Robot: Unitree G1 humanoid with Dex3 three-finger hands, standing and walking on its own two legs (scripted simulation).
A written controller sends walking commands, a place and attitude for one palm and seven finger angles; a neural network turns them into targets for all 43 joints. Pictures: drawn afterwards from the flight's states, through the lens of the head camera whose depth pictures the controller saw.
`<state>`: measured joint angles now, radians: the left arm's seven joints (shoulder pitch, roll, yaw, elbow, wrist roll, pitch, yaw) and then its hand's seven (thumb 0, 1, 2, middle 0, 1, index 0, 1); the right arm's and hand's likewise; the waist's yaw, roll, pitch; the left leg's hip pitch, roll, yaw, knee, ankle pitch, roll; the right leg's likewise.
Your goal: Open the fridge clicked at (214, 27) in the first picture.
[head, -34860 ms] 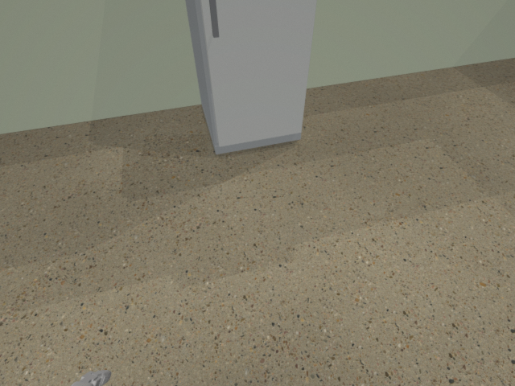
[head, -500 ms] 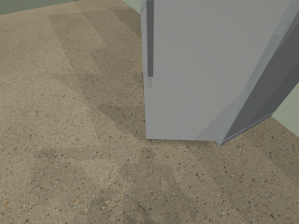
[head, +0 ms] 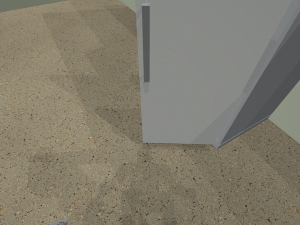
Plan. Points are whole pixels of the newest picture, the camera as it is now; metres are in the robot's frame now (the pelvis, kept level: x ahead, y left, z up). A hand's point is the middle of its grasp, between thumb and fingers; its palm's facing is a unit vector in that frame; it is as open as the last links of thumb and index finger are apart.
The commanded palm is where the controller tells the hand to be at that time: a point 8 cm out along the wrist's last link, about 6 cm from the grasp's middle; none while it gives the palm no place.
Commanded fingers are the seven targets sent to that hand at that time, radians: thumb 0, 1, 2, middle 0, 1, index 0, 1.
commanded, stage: look to check the result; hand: left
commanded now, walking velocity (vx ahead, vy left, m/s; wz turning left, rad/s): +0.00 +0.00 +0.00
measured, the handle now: (146, 45) +0.71 +0.06 +0.10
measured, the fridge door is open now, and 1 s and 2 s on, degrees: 59 59 59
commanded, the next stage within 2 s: stand and wait in 0.46 s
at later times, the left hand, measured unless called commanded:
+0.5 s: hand out of the picture +0.10 +0.24 -0.15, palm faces -0.02 -0.94 -0.33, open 7.4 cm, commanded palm none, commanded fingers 0.00 0.90 0.90 -0.20 -0.30 -0.20 -0.30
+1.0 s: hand out of the picture +0.08 +0.23 -0.16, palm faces -0.02 -0.95 -0.31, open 7.4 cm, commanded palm none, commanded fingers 0.00 0.90 0.90 -0.20 -0.30 -0.20 -0.30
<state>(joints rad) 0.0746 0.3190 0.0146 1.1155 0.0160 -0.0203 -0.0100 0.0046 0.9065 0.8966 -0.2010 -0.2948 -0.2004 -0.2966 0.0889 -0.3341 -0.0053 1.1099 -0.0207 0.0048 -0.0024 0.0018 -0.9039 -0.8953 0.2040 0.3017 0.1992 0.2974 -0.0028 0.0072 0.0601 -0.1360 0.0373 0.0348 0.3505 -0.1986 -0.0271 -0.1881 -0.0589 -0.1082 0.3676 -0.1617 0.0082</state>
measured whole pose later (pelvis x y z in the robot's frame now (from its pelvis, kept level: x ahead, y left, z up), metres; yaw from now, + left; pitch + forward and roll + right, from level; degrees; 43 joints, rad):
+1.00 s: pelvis +0.01 +0.00 +0.00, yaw +0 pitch -1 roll +0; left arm 0.11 0.31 0.01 1.14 0.01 -0.02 0.00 0.00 0.91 0.90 -0.20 -0.29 -0.20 -0.30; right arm 0.13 -0.30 0.01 1.14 -0.02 0.01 -0.01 0.00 -0.90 -0.90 0.20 0.30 0.20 0.30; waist 0.00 0.00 0.05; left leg -0.09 0.05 0.03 0.31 -0.20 -0.03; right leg -0.14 -0.04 -0.11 0.32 -0.16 0.01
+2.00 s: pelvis +0.02 +0.00 +0.00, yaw +0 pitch -1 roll +0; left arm 0.11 0.32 0.01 1.14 0.01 -0.02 0.00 0.00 0.91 0.90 -0.20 -0.29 -0.20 -0.30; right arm 0.12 -0.31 0.00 1.13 -0.02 0.00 -0.01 0.00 -0.90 -0.90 0.20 0.30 0.20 0.30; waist 0.00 0.00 0.05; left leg -0.08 0.04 0.03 0.30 -0.20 -0.03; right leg -0.13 -0.05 -0.11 0.31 -0.16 0.01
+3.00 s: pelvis +0.02 +0.00 +0.00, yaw +0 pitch -1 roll +0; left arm 0.12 0.32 0.01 1.14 0.01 -0.02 -0.01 0.00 0.91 0.90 -0.20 -0.29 -0.20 -0.30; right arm 0.12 -0.31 0.00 1.14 -0.02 0.00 -0.01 0.00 -0.90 -0.90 0.20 0.30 0.20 0.30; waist 0.00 0.00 0.05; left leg -0.08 0.05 0.03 0.29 -0.19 -0.03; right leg -0.13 -0.05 -0.11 0.30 -0.15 0.01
